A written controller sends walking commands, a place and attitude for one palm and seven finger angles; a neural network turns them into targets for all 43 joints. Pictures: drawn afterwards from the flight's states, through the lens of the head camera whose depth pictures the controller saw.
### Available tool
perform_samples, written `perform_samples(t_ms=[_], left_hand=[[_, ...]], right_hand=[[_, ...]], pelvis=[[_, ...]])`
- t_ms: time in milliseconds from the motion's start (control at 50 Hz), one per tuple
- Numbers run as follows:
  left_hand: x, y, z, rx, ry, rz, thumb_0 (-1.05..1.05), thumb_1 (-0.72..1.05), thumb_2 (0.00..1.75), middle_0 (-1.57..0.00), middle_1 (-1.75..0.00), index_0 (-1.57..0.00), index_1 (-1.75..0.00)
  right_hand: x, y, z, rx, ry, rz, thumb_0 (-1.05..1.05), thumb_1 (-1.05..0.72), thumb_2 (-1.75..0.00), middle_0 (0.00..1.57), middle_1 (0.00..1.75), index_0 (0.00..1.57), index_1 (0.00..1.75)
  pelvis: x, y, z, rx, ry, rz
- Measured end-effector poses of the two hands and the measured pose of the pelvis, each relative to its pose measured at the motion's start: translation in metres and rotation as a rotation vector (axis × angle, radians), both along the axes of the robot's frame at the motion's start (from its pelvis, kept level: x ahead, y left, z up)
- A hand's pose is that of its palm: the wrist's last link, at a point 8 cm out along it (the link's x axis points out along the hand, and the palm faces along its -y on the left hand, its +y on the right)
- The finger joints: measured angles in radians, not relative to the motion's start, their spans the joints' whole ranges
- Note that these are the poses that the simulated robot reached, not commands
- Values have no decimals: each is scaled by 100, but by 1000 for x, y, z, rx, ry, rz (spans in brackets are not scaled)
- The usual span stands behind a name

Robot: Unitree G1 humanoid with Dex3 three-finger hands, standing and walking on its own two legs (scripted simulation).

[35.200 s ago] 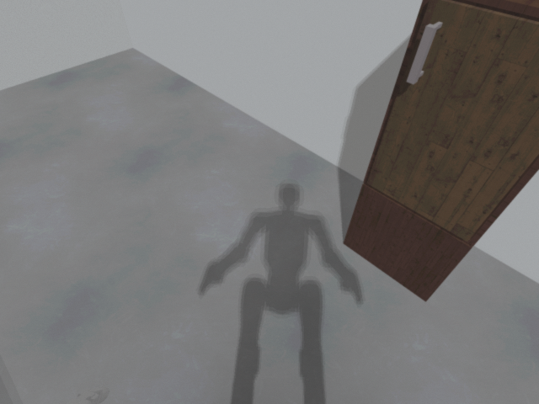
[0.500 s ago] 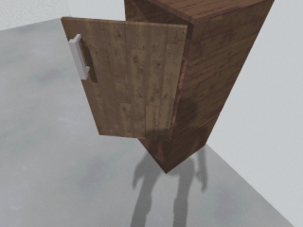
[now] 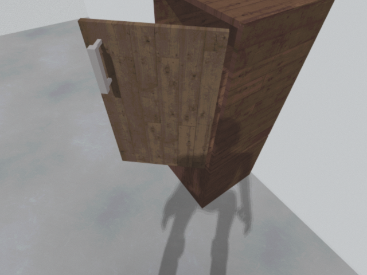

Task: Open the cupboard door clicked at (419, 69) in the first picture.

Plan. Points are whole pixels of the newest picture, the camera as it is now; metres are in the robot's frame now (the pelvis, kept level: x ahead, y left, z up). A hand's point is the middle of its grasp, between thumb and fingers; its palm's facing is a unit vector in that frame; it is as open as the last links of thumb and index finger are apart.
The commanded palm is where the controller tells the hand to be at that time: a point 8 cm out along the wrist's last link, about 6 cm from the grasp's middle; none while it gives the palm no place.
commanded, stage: look again from close up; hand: left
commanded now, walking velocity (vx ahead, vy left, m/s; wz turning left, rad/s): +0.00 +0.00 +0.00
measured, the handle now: (101, 67) +0.58 +0.26 +0.14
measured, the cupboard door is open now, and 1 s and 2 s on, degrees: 49 49 49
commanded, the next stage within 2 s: shuffle to correct the standing spot in 0.04 s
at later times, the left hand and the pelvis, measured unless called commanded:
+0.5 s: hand out of the picture -0.02 +0.20 -0.19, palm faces +0.11 -0.98 -0.17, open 7.4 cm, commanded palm none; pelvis +0.02 +0.03 -0.01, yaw +1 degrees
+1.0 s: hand out of the picture +0.12 +0.20 -0.18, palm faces +0.07 -0.98 -0.19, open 7.3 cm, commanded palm none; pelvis +0.05 +0.03 -0.01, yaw +2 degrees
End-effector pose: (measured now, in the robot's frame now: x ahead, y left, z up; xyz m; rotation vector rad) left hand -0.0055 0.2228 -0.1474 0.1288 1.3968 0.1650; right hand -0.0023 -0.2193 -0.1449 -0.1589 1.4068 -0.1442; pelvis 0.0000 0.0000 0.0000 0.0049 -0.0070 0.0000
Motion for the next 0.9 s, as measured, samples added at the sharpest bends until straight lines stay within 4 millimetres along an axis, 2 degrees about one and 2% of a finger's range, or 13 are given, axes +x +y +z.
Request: perform_samples(t_ms=[300,460,520,580,720,820,900], left_hand=[[-9,-2,-2,-8,6,29,0,91,90,-20,-30,-20,-30],[-22,22,-14,-18,45,99,0,91,90,-20,-30,-20,-30],[-19,34,-16,-19,91,78,0,91,90,-20,-30,-20,-30],[-2,43,-11,-10,98,40,1,91,90,-20,-30,-20,-30],[66,48,-3,20,-22,5,1,92,90,-20,-30,-20,-30],[105,42,1,46,-100,-24,1,93,90,-20,-30,-20,-30],[119,33,2,42,-140,-38,0,92,90,-20,-30,-20,-30]], right_hand=[[-2,2,-3,5,11,14,0,-91,-90,20,30,20,29],[16,17,-1,-29,20,38,0,-91,-90,20,30,20,29],[23,27,1,-39,-13,25,0,-91,-90,20,30,20,29],[21,39,3,-32,-15,-1,0,-91,-90,20,30,20,29],[8,61,-1,25,77,-23,0,-91,-90,20,30,20,29],[15,56,-13,53,99,-58,0,-91,-90,21,30,20,29],[33,46,-15,46,62,-77,0,-91,-90,21,30,20,29]], pelvis=[[-1,3,-3,-4,1,9],[13,27,-10,-6,7,29],[20,37,-11,1,16,6],[26,43,-7,0,23,-4],[40,43,-3,10,20,14],[52,34,-8,4,9,10],[56,28,-9,-3,16,26]])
